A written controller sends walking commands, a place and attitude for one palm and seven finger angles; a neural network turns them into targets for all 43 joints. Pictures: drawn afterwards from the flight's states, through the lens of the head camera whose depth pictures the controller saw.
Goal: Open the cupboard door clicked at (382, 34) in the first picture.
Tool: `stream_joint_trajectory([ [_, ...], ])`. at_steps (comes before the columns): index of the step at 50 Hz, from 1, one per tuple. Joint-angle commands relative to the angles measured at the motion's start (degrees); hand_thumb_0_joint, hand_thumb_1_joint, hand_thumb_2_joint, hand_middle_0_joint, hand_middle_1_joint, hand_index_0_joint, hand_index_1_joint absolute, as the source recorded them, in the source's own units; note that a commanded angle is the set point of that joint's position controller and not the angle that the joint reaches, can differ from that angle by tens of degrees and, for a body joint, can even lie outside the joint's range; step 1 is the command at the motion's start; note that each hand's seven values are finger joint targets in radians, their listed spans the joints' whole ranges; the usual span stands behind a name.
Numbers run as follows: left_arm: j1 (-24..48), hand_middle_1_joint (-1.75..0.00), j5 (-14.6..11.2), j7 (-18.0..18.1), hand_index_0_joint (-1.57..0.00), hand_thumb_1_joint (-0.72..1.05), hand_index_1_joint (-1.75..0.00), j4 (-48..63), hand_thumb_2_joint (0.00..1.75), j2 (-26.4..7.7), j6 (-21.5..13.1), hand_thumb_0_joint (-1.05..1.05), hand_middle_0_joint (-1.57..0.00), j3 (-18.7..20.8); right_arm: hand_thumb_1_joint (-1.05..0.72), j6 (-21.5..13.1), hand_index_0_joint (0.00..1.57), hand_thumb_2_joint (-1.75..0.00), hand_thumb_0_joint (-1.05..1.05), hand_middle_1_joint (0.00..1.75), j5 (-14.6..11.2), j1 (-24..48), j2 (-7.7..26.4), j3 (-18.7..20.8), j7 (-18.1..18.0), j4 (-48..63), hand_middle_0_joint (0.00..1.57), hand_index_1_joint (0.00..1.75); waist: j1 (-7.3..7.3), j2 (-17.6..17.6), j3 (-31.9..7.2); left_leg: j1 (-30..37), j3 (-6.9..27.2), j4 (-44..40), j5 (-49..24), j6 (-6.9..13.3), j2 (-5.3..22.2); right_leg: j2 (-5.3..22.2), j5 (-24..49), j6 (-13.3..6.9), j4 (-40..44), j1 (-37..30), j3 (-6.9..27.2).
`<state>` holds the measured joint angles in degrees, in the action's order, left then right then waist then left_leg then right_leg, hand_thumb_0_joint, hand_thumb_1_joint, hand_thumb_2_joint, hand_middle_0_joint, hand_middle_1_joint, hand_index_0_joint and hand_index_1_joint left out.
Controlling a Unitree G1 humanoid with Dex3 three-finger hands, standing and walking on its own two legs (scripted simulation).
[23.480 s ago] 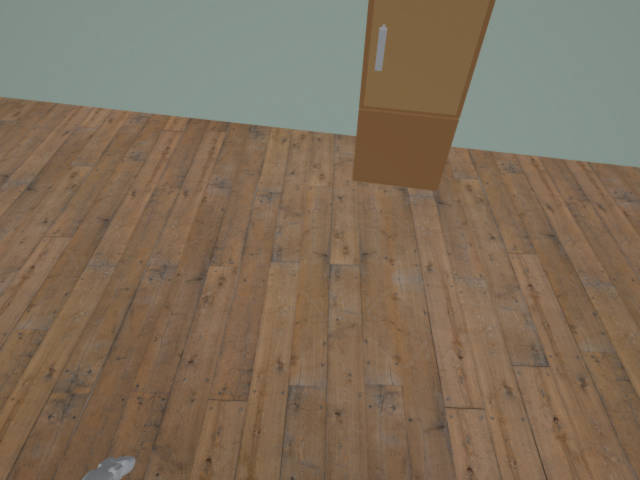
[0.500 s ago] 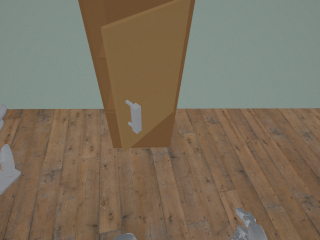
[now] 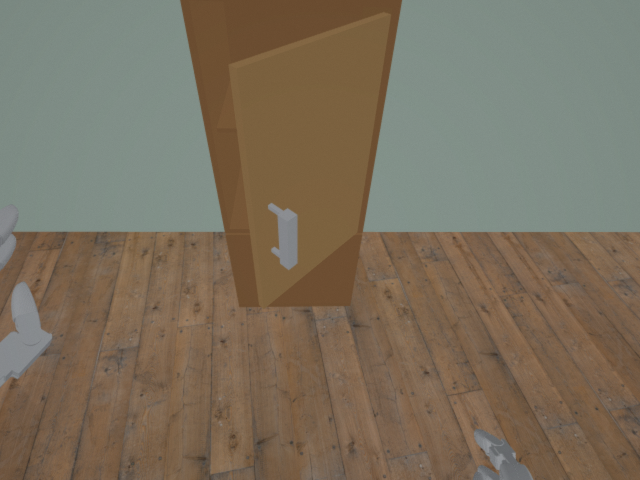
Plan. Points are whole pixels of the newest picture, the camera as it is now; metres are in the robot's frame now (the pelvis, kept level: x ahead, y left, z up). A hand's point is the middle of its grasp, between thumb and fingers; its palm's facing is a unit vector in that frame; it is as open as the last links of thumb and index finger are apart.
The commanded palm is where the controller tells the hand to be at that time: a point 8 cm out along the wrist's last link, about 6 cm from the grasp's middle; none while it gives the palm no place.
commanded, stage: let the arm hang, fingers relaxed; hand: left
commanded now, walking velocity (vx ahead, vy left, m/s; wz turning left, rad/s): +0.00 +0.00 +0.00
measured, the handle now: (281, 235) +0.59 +0.11 -0.09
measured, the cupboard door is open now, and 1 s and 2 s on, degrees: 46 46 46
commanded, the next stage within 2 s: look to check the result in 1.14 s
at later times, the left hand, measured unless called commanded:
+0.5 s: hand out of the picture -0.03 +0.20 -0.17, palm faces +0.04 -0.97 -0.23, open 7.1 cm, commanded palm none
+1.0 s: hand out of the picture +0.02 +0.22 -0.15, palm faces +0.03 -0.96 -0.28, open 7.4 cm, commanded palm none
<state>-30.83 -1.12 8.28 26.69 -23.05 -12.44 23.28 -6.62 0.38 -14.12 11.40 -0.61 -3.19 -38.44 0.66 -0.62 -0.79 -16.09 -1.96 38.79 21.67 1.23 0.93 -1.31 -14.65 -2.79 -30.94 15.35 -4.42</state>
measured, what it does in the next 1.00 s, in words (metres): stands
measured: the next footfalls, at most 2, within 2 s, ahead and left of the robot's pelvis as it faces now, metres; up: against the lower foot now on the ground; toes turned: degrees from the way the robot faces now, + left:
none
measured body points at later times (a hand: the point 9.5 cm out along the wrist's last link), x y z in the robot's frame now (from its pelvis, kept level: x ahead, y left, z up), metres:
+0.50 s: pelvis -0.03 +0.00 +0.01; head +0.00 +0.01 +0.46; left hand -0.03 +0.25 -0.15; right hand +0.01 -0.26 -0.14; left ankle +0.00 +0.11 -0.73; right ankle -0.01 -0.12 -0.73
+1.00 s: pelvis -0.02 +0.00 +0.01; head -0.01 +0.00 +0.46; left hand +0.02 +0.27 -0.13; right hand +0.02 -0.25 -0.14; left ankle +0.00 +0.11 -0.73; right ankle -0.01 -0.12 -0.73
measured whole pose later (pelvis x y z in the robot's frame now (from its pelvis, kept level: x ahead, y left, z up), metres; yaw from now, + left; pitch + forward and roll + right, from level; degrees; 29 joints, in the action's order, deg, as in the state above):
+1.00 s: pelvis -0.02 +0.00 +0.01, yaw +3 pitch -2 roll +0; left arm -8.5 0.8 0.5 -63.8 -14.1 -0.1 0.5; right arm -0.1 1.6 -10.7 13.8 0.8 -0.5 -64.8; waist 1.0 1.1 3.2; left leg -11.7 0.7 21.9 8.7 1.0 -1.4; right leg -0.3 -11.7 0.2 -22.9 9.7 2.0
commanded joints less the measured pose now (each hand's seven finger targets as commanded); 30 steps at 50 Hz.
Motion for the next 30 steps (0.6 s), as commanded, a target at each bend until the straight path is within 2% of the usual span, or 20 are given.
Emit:
stream_joint_trajectory([
  [1,3.84,-0.3,-0.65,1.26,-0.2,0.9,-0.3,12.94,0.9,-10.72,-3.22,0.0,-0.2,7.2,-0.9,-2.88,0.2,-0.9,0.0,0.3,0.37,6.48,7.62,2.55,-1.71,10.15,0.2,0.3,0.2,6.76,-0.02,4.7,8.53,-19.72,-7.64,1.33,5.65,5.44,-2.8,0.93,3.31,2.89,8.29],
  [2,9.02,-0.3,4.25,-7.26,-0.2,0.9,-0.3,-31.72,0.9,3.1,7.0,0.0,-0.2,-17.2,-0.9,-3.58,0.2,-0.9,0.0,0.3,0.93,4.86,18.28,5.91,4.05,-3.92,0.2,0.3,3.94,16.16,5.67,-2.95,18.74,-15.11,-20.29,5.88,11.75,3.78,-1.82,2.79,-14.7,14.89,2.29],
  [3,8.31,-0.3,3.27,-7.65,-0.2,0.9,-0.3,-32.49,0.9,3.63,11.73,0.0,-0.2,-15.39,-0.9,0.65,0.2,-0.9,0.0,0.3,1.14,2.35,14.44,5.39,3.71,-1.6,0.2,0.3,2.78,13.83,1.98,-4.47,22.14,-18.24,-25.36,9.79,14.87,2.08,-15.18,3.01,-21.74,12.97,6.21],
  [4,7.4,-0.3,3.48,-7.74,-0.2,0.9,-0.3,-31.76,0.9,4.94,13.13,0.0,-0.2,-15.33,-0.9,1.68,0.2,-0.9,0.0,0.3,1.31,1.69,11.84,4.46,3.28,-0.61,0.2,0.3,2.88,12.97,1.15,-4.58,22.29,-18.69,-27.32,10.43,15.21,1.33,-16.44,3.45,-27.68,13.54,7.63],
  [5,9.57,-0.3,3.25,-7.76,-0.2,0.9,-0.3,-33.38,0.9,5.54,13.18,0.0,-0.2,-16.33,-0.9,1.53,0.2,-0.9,0.0,0.3,2.01,1.93,11.04,4.06,2.92,-0.25,0.2,0.3,2.37,6.26,-1.15,-4.05,22.91,-17.56,-29.53,10.93,15.26,1.72,-16.59,3.49,-30.19,13.64,8.89],
  [6,11.86,-0.3,3.25,-7.75,-0.2,0.9,-0.3,-36.27,0.9,4.59,12.67,0.0,-0.2,-17.17,-0.9,1.55,0.2,-0.9,0.0,0.3,2.63,2.1,11.31,3.92,2.68,0.46,0.2,0.3,1.34,-2.24,-2.22,-0.66,22.28,-15.4,-36.64,11.08,14.47,2.0,-15.88,3.36,-27.81,13.24,9.2],
  [7,12.77,-0.3,3.24,-7.79,-0.2,0.9,-0.3,-39.58,0.9,4.54,12.45,0.0,-0.2,-17.67,-0.9,1.97,0.2,-0.9,0.0,0.3,2.77,2.36,12.16,3.87,2.44,-0.13,0.2,0.3,0.59,-5.81,-3.45,3.51,19.39,-13.58,-41.84,10.74,13.68,1.93,-16.52,3.68,-23.95,12.7,8.0],
  [8,14.01,-0.3,3.24,-7.73,-0.2,0.9,-0.3,-42.82,0.9,4.16,12.3,0.0,-0.2,-18.08,-0.9,2.43,0.2,-0.9,0.0,0.3,2.78,2.43,13.16,4.04,2.33,-0.87,0.2,0.3,0.16,-6.4,-5.07,6.81,17.23,-12.39,-45.6,10.05,12.69,1.65,-15.93,3.82,-18.8,10.83,6.74],
  [9,14.45,-0.3,3.1,-7.67,-0.2,0.9,-0.3,-46.38,0.9,3.54,12.2,0.0,-0.2,-18.4,-0.9,2.99,0.2,-0.9,0.0,0.3,2.44,2.64,13.96,4.02,2.37,-1.71,0.2,0.3,-0.6,-4.31,-6.14,8.58,14.52,-12.0,-46.85,8.71,11.46,1.27,-12.71,3.84,-13.64,8.05,5.59],
  [11,13.48,-0.3,2.77,-7.54,-0.2,0.9,-0.3,-53.95,0.9,1.23,11.96,0.0,-0.2,-18.58,-0.9,4.05,0.2,-0.9,0.0,0.3,1.46,4.9,13.4,3.52,2.62,-3.32,0.2,0.3,-2.21,4.16,-5.76,3.76,9.83,-11.91,-37.19,4.88,7.18,1.43,0.84,3.35,-1.71,-1.95,6.78],
  [12,12.85,-0.3,2.7,-7.44,-0.2,0.9,-0.3,-57.35,0.9,-0.91,11.63,0.0,-0.2,-18.59,-0.9,4.38,0.2,-0.9,0.0,0.3,0.96,5.3,11.45,3.31,2.75,-3.9,0.2,0.3,-2.25,5.22,-5.27,-0.09,8.08,-10.69,-26.44,2.51,3.64,3.59,8.38,2.29,3.37,-6.61,12.21],
  [13,13.22,-0.3,2.75,-7.39,-0.2,0.9,-0.3,-60.32,0.9,-2.95,11.47,0.0,-0.2,-18.78,-0.9,4.78,0.2,-0.9,0.0,0.3,0.65,5.24,9.52,2.91,3.03,-4.57,0.2,0.3,-1.37,3.3,-3.41,-2.18,5.34,-9.47,-13.6,0.45,0.36,8.43,10.24,0.32,6.83,-5.65,18.08],
  [14,15.19,-0.3,2.59,-7.54,-0.2,0.9,-0.3,-62.93,0.9,-3.99,11.5,0.0,-0.2,-19.3,-0.9,5.3,0.2,-0.9,0.0,0.3,0.5,4.16,8.16,2.48,3.24,-5.58,0.2,0.3,0.36,2.49,-0.77,-0.69,4.12,-9.72,-5.37,-0.21,-1.07,12.2,6.2,-1.62,9.84,-0.63,20.53],
  [15,17.42,-0.3,2.4,-7.85,-0.2,0.9,-0.3,-65.02,0.9,-3.73,11.84,0.0,-0.2,-20.1,-0.9,5.78,0.2,-0.9,0.0,0.3,0.56,2.55,8.28,2.46,3.58,-7.1,0.2,0.3,1.99,4.9,1.23,3.24,4.73,-11.24,-3.16,0.12,-1.2,11.54,-4.42,-2.23,10.79,5.54,18.83],
  [16,18.47,-0.3,2.38,-7.86,-0.2,0.9,-0.3,-67.36,0.9,-2.54,11.53,0.0,-0.2,-20.4,-0.9,6.27,0.2,-0.9,0.0,0.3,0.73,2.9,8.25,2.63,3.19,-8.31,0.2,0.3,1.68,-0.82,-0.78,4.26,5.04,-10.25,-6.5,0.24,-0.84,7.83,-4.5,-1.38,11.13,4.51,17.64],
  [17,18.56,-0.3,2.16,-7.7,-0.2,0.9,-0.3,-70.05,0.9,-1.08,11.32,0.0,-0.2,-20.71,-0.9,6.16,0.2,-0.9,0.0,0.3,0.72,3.09,8.45,2.6,2.86,-9.92,0.2,0.3,1.31,-3.04,-1.14,5.16,5.12,-9.95,-9.65,0.27,-0.28,7.65,-0.82,-1.05,11.49,2.94,16.73],
  [18,18.46,-0.3,1.89,-7.57,-0.2,0.9,-0.3,-72.35,0.9,-0.31,11.29,0.0,-0.2,-21.05,-0.9,6.13,0.2,-0.9,0.0,0.3,0.63,2.72,8.41,2.52,2.67,-11.29,0.2,0.3,1.39,-2.51,-1.12,6.54,5.67,-10.97,-10.73,0.2,0.13,7.5,-0.29,-0.9,12.0,2.74,15.83],
  [19,17.78,-0.3,1.95,-7.43,-0.2,0.9,-0.3,-73.8,0.9,1.1,11.24,0.0,-0.2,-20.55,-0.9,6.09,0.2,-0.9,0.0,0.3,0.85,2.39,8.37,2.74,2.42,-12.41,0.2,0.3,1.24,2.1,-1.49,7.18,6.31,-12.31,-11.09,0.29,0.97,6.9,-0.29,-0.68,11.94,2.16,15.06],
  [21,17.39,-0.3,1.74,-7.31,-0.2,0.9,-0.3,-77.0,0.9,0.92,11.47,0.0,-0.2,-20.77,-0.9,6.17,0.2,-0.9,0.0,0.3,0.77,2.76,8.96,2.8,2.25,-14.21,0.2,0.3,0.43,6.8,-0.24,5.6,7.93,-15.25,-10.49,0.71,2.5,5.49,0.16,-0.37,10.99,0.14,13.24],
  [30,17.87,-0.3,1.7,-7.15,-0.2,0.9,-0.3,-86.07,0.9,0.7,11.79,0.0,-0.2,-21.05,-0.9,6.5,0.2,-0.9,0.0,0.3,0.88,0.45,10.14,3.1,1.96,-20.99,0.2,0.3,0.01,0.72,3.42,4.09,9.49,-20.52,-4.34,0.98,3.67,5.19,-4.66,-0.43,13.45,-0.96,11.53],
])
